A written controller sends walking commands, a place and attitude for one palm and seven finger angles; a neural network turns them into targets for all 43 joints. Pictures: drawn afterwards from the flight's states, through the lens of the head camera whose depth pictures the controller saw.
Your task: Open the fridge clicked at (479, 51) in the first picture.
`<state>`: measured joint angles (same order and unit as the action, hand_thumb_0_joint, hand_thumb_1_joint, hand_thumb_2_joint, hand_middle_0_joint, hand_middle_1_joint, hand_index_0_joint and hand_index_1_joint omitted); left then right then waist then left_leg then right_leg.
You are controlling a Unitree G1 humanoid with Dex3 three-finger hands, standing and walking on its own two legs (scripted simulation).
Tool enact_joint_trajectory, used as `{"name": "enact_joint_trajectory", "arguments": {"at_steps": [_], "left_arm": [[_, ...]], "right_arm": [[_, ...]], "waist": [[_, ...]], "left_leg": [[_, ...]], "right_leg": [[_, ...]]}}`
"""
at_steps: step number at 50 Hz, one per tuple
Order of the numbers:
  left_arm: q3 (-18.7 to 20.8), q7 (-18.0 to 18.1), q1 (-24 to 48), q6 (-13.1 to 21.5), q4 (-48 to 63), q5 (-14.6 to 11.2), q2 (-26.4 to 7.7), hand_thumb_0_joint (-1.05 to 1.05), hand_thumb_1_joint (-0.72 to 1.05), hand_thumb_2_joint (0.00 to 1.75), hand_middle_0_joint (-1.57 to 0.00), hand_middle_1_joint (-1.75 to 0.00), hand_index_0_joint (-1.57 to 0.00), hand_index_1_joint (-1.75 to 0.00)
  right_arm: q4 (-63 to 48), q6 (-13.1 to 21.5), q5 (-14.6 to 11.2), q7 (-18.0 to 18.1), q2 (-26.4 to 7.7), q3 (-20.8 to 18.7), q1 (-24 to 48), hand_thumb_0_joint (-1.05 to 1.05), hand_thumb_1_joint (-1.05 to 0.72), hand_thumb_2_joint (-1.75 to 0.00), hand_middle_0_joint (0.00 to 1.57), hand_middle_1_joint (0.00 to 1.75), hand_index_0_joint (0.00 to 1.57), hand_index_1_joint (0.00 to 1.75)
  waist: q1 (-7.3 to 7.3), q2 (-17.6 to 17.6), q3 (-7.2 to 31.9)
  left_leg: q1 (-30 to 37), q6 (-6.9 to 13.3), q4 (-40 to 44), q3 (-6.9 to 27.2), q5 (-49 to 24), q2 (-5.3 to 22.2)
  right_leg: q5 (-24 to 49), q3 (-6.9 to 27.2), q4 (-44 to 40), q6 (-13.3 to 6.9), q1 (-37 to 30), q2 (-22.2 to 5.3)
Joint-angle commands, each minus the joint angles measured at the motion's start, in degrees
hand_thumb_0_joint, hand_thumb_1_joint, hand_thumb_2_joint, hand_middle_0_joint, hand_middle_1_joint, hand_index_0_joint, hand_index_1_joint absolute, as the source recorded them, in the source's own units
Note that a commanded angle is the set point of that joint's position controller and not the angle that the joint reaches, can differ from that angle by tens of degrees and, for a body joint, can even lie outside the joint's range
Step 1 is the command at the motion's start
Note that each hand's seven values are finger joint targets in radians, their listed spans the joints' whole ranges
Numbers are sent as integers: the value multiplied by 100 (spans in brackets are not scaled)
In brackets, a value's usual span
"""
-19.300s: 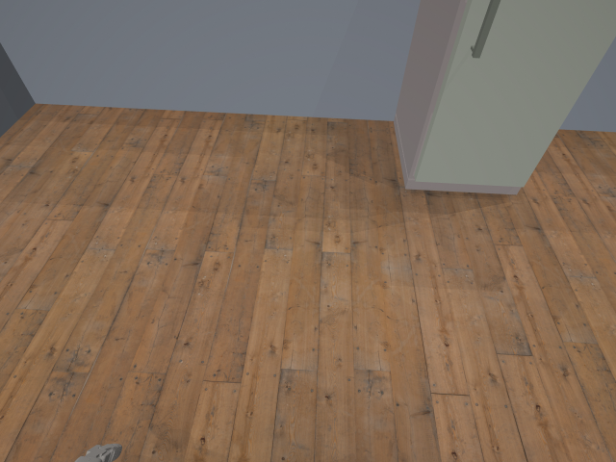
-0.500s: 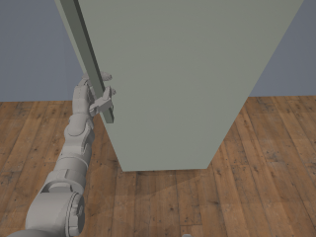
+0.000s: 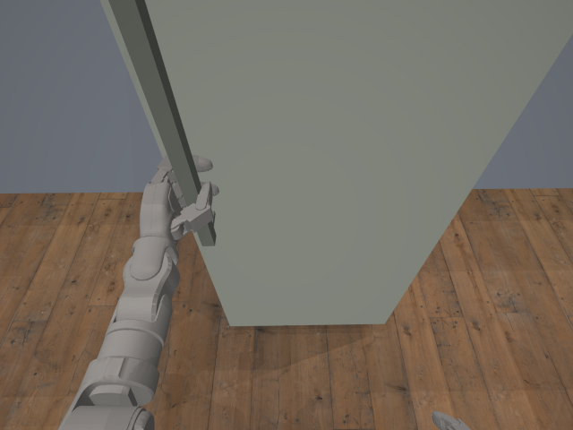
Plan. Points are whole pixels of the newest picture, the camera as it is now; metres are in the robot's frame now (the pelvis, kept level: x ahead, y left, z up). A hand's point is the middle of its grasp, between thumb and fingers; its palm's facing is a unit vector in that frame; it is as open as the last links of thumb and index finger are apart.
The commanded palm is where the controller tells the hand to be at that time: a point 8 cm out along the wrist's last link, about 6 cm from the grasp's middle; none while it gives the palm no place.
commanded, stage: pull the door a little, standing still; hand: left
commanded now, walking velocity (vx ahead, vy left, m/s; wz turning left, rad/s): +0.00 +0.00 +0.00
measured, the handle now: (179, 133) +0.45 +0.15 +0.17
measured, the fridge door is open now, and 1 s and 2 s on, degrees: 0 17 53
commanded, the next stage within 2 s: walk backward, drawing the door open in 0.20 s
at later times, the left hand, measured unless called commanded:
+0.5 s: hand (207, 265) +0.31 +0.11 +0.09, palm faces -0.07 -0.99 -0.16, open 6.2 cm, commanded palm +0.28 +0.16 +0.09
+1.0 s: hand (224, 286) +0.28 +0.08 +0.09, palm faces +0.23 -0.95 -0.22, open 6.2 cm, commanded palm +0.24 +0.13 +0.09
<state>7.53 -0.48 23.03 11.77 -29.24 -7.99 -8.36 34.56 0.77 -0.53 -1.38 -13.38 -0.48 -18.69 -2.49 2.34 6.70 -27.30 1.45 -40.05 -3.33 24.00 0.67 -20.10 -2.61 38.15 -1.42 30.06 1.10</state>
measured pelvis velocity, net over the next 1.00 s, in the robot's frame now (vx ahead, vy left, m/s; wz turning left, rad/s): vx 0.06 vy -0.07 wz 0.13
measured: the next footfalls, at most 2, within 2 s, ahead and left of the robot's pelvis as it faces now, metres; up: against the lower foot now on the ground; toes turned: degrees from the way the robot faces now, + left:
left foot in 0.82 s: +0.17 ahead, +0.11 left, +0.00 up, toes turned +4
right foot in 1.00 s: +0.13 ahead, -0.12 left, +0.00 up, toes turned +8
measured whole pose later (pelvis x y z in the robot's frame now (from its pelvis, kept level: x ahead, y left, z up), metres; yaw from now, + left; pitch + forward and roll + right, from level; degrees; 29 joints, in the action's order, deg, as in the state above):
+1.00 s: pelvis +0.06 -0.07 +0.00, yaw +8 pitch -1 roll +3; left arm -2.7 7.8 -20.1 2.9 15.0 -0.6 -8.6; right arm 31.6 2.5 2.1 3.6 -8.9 2.8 -7.5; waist -2.0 1.6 -3.4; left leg -21.6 -2.8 -28.8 3.3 6.4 -1.1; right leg -23.1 0.0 40.3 0.7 19.7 1.8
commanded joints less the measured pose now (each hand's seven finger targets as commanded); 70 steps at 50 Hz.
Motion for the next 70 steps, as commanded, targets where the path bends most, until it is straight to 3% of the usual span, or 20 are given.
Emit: {"name": "enact_joint_trajectory", "arguments": {"at_steps": [1,14,17,22,27,29,32,39,41,44,50,52,56,61,64,65,66,67,68,70], "left_arm": [[-118,-293,388,480,1822,-58,-459,0,90,90,-45,-140,-45,-140],[-571,-283,-4074,-58,5493,-158,-125,0,90,90,-45,-140,-45,-140],[-260,280,-1902,-43,4938,496,-1022,0,90,90,-45,-140,-45,-140],[-1078,366,-3160,-273,5099,662,-416,0,90,90,-45,-140,-45,-140],[-1291,523,-3585,-487,5577,735,-248,0,90,90,-45,-140,-45,-140],[-1224,508,-3866,-428,5759,694,-263,0,90,90,-45,-140,-45,-140],[-809,504,-4166,-95,5328,726,-501,0,90,90,-45,-140,-45,-140],[-1288,506,-3941,121,5996,798,-264,0,90,90,-45,-140,-45,-140],[-1511,657,-4227,154,5888,781,-39,0,90,90,-45,-140,-45,-140],[-986,762,-4886,-47,6038,982,-342,0,90,90,-45,-140,-45,-140],[-774,795,-4074,-486,6083,866,-616,0,90,90,-45,-140,-45,-140],[-630,826,-3889,-625,5771,884,-594,0,90,90,-45,-140,-45,-140],[-677,667,-3697,-378,5425,949,-530,0,90,90,-45,-140,-45,-140],[-720,687,-3713,-213,5426,960,-483,0,90,90,-45,-140,-45,-140],[-833,654,-3389,-174,5569,1037,-403,0,90,90,-45,-140,-45,-140],[-945,614,-3271,-119,5533,961,-423,0,90,90,-45,-140,-45,-140],[-966,552,-3287,10,5608,900,-328,0,90,90,-45,-140,-45,-140],[-784,621,-3592,80,5706,1175,-517,0,90,90,-45,-140,-45,-140],[-542,665,-3693,75,5607,1217,-618,0,90,90,-45,-140,-45,-140],[-604,506,-3343,22,5997,1162,-521,0,90,90,-45,-140,-45,-140]], "right_arm": [[-830,209,-37,-3,-691,-248,-123,0,-90,-90,20,30,20,30],[-1665,195,-90,-70,-474,-162,641,0,-90,-90,20,30,20,30],[-1197,20,-22,482,-499,-83,715,0,-90,-90,20,30,20,30],[-1328,-191,123,559,-549,-50,837,0,-90,-90,20,30,20,30],[-1485,-216,259,476,-407,2,1068,0,-90,-90,20,30,20,30],[-1590,-188,204,450,-426,-26,1169,0,-90,-90,20,30,20,30],[-1766,136,96,569,-176,78,1450,0,-90,-90,20,30,20,30],[-1304,165,149,633,-189,142,1291,0,-90,-90,20,30,20,30],[-1291,261,139,528,-444,47,1173,0,-90,-90,20,30,20,30],[-1125,433,330,429,-235,46,1327,0,-90,-90,20,30,20,30],[-1219,391,181,647,-157,71,1674,0,-90,-90,20,30,20,30],[-994,429,122,649,-140,-45,1689,0,-90,-90,20,30,20,30],[-715,601,296,667,7,9,1311,0,-90,-90,20,30,20,30],[-730,750,246,831,-27,31,1076,0,-90,-90,20,30,20,30],[-635,828,186,850,-5,2,562,0,-90,-90,20,30,20,30],[-580,810,163,877,-170,-46,424,0,-90,-90,20,30,20,30],[-949,786,361,854,-477,-121,682,0,-90,-90,20,30,20,30],[-1199,731,515,774,-653,-234,1160,0,-90,-90,20,30,20,30],[-1134,675,350,695,-965,-434,1481,0,-90,-90,20,30,20,30],[-882,859,376,677,-535,-368,1194,0,-90,-90,20,30,20,30]], "waist": [[264,-350,2092],[589,-265,1614],[-14,-406,949],[-75,540,783],[42,177,344],[202,-329,479],[781,-2231,314],[112,-402,691],[120,639,919],[181,682,545],[119,-498,-173],[291,-1394,-188],[98,-595,88],[268,-1079,423],[-102,-1376,528],[-422,-621,461],[-359,1545,158],[151,1440,172],[238,222,15],[169,931,-410]], "left_leg": [[810,-16,167,195,-4218,26],[1057,-57,334,115,-4424,88],[1329,34,471,357,-2871,85],[3258,44,904,930,-7854,691],[3334,-278,724,867,-8569,632],[2132,-430,-78,547,-7370,281],[-1598,-174,-2094,507,738,-816],[2385,-44,1558,-54,-3715,67],[3947,987,1805,1891,-7552,1637],[2886,1333,1829,2998,-6441,2094],[-28,193,1517,1091,186,432],[403,-274,-1905,161,403,-395],[-241,-409,-2863,85,107,-113],[179,-292,-1183,-402,736,-147],[1655,-104,1217,-951,257,-146],[2913,55,2878,-640,-801,184],[3414,722,3375,1947,-2981,2093],[2881,1482,2502,3906,-5150,3639],[3065,1255,2169,3016,-5290,3301],[2639,1021,1853,2565,-4663,2538]], "right_leg": [[4126,88,80,-24,-1927,-62],[4581,24,15,-21,-2452,-158],[4280,650,-707,-151,-2250,-907],[2383,-47,120,208,-925,-177],[1707,-429,-840,120,-1025,126],[4000,-406,-1137,-113,-2500,34],[8649,861,-712,-797,-4779,-1808],[3835,-407,-181,142,-1828,-601],[-968,-109,2265,519,-356,146],[-1482,765,2178,352,37,-179],[84,909,-2020,52,-1880,-603],[-765,2064,-2972,-572,-250,-1961],[2301,450,-2029,-602,-1472,-1587],[3753,105,-2034,91,-2855,-1531],[4588,-843,-1680,1385,-2457,-686],[4447,-1191,-363,1582,-1566,-242],[801,-589,2405,1481,251,109],[-1052,764,3874,849,728,-321],[-1093,1074,3698,541,1078,-282],[-847,723,2612,570,1341,-408]]}}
